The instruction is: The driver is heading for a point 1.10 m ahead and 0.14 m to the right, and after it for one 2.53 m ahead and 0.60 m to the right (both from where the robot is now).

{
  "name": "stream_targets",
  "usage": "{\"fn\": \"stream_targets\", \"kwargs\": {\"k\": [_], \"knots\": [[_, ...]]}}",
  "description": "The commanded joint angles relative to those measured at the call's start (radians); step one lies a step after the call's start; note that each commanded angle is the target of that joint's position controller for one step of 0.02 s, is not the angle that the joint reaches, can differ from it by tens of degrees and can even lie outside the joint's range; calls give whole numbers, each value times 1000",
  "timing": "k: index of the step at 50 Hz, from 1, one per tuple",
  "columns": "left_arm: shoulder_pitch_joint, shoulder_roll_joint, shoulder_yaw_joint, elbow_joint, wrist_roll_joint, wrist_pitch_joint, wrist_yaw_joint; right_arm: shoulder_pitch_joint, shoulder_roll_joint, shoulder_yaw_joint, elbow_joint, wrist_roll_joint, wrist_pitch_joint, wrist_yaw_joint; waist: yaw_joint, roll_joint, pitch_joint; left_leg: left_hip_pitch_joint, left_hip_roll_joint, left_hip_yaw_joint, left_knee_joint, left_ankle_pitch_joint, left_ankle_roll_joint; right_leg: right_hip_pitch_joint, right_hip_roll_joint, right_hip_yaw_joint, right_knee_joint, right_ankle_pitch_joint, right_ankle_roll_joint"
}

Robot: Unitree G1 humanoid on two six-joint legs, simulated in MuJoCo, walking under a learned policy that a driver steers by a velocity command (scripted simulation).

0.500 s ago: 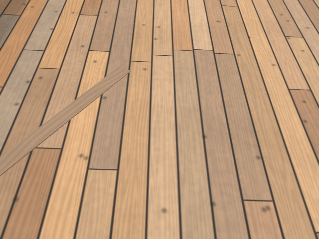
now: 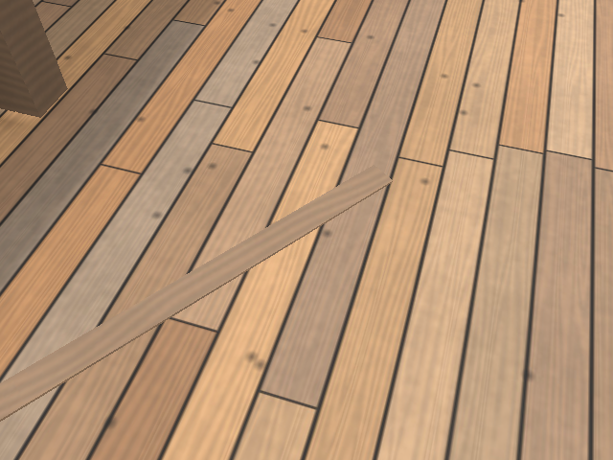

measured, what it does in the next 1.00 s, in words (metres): walks ahead: left foot, then right foot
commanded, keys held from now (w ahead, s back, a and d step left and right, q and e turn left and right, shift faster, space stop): w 0.90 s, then w+e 0.10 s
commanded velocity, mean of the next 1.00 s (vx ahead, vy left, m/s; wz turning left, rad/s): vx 0.50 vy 0.00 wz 0.07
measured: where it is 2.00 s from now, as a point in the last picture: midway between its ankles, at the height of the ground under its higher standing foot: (322, 254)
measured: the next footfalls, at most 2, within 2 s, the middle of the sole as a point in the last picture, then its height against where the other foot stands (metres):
left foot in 0.34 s outside the picture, level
right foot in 0.90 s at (343, 373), level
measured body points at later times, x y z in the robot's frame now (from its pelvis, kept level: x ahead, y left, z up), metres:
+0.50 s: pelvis +0.26 +0.08 +0.00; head +0.29 +0.10 +0.45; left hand +0.33 +0.35 -0.13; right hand +0.40 -0.18 -0.10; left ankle +0.30 +0.16 -0.74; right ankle +0.21 -0.08 -0.65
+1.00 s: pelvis +0.54 +0.03 -0.01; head +0.57 +0.03 +0.44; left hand +0.70 +0.29 -0.11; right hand +0.56 -0.24 -0.15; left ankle +0.37 +0.17 -0.65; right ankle +0.62 -0.05 -0.74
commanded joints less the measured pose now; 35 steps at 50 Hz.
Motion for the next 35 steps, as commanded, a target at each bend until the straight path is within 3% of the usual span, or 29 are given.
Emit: {"fn": "stream_targets", "kwargs": {"k": [1, 5, 9, 12, 14, 16, 17, 18, 19, 20, 21, 22, 23, 24, 26, 28, 30, 35], "knots": [[49, 76, 17, -10, 0, -12, -9, 42, -26, -8, -67, 0, -5, 5, -11, -97, -48, -171, 108, -25, -38, 47, 4, 163, -271, 303, -266, 12, -194], [82, 138, 33, 21, -14, -13, -6, -83, -16, 9, -122, -24, -9, 8, 1, -75, -11, -225, 145, 17, -268, 176, -18, 152, -279, 212, -317, 103, -218], [127, 170, 36, 40, -28, 6, -2, -217, -18, 19, -155, -15, -24, 23, 47, -90, 4, -150, 110, 78, -512, 343, -28, 148, -237, 109, -298, 126, -173], [187, 184, 35, 67, -38, 21, -4, -299, -39, 17, -190, -5, -26, 34, 73, -107, 17, -134, 92, 90, -603, 335, -19, 214, -271, 120, -266, 84, -153], [196, 194, 36, 78, -42, 33, -3, -316, -58, 11, -208, -3, -30, 41, 63, -115, 21, -112, 77, 98, -652, 279, 6, 264, -301, 133, -228, 80, -136], [175, 200, 34, 79, -41, 45, 1, -216, -91, -10, -184, -11, -32, 42, -11, -114, -28, 56, 32, 138, -714, 253, 37, 265, -281, 102, -97, 244, -103], [179, 171, 23, 78, -34, 48, 3, -64, -140, -38, -138, -14, -31, 34, -76, -87, -116, 259, 20, 137, -727, 249, 66, 217, -227, 50, 95, 349, -73], [177, 115, -2, 44, -7, 43, 6, 129, -232, -66, -107, -25, -26, 22, -145, 62, -264, 541, 229, -108, -733, 260, 137, 20, -160, -16, 447, 127, -24], [272, 12, -31, 27, -15, 20, 4, 159, -300, -74, -100, -31, -21, 27, -79, 307, -340, 772, 407, -568, -884, 77, 279, -347, -1, 23, 751, -415, 18], [230, 125, -5, 39, -38, 3, -1, 150, -202, -50, -104, -22, -27, 33, -103, 182, -298, 731, 396, -608, -930, 11, 264, -457, -54, 137, 876, -428, 4], [160, 158, 6, 16, -52, -4, -5, 80, -158, -35, -115, -18, -32, 35, -83, 135, -189, 627, 366, -458, -929, 83, 228, -499, -103, 128, 880, -330, -14], [121, 147, 5, 13, -42, -1, 0, 7, -130, -26, -127, -20, -33, 39, -53, 56, -140, 509, 318, -339, -943, 191, 205, -455, -146, 112, 839, -239, -12], [102, 135, 9, 10, -26, 6, 3, -43, -106, -21, -133, -25, -34, 43, -27, 37, -99, 414, 279, -260, -974, 264, 193, -415, -172, 112, 779, -180, -5], [115, 122, 10, 13, -23, 19, 2, -67, -86, -15, -133, -30, -37, 46, 2, 47, -88, 352, 252, -205, -1006, 310, 184, -356, -191, 118, 745, -141, -1], [127, 87, 7, 17, -21, 42, 3, -61, -92, -20, -114, -28, -51, 46, 25, 43, -76, 300, 234, -139, -1048, 400, 196, -318, -189, 109, 701, -96, 13], [80, 80, 7, -1, -14, 52, 7, -32, -110, -26, -90, -27, -56, 39, 24, 21, -45, 298, 227, -88, -1073, 460, 201, -364, -188, 107, 625, -26, 28], [9, 71, 6, -25, -9, 52, 6, 5, -117, -28, -65, -24, -50, 27, 7, 11, -21, 320, 221, -51, -1085, 481, 193, -408, -184, 104, 512, 67, 39], [-160, 47, -6, -71, -17, 40, -11, 77, -139, -30, -16, -17, -38, 11, -52, 22, 24, 351, 197, 21, -1102, 404, 154, -366, -141, 63, 239, 252, 31]]}}
Keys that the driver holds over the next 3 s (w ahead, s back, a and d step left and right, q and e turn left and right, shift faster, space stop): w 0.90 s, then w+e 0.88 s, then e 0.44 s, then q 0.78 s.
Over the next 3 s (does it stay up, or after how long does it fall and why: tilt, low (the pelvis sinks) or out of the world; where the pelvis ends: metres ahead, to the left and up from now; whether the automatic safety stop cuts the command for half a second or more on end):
stays up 1.16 -0.04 -0.01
